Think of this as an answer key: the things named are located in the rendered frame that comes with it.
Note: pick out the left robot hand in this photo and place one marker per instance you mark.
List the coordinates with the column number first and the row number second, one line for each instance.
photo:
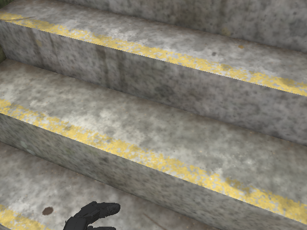
column 90, row 213

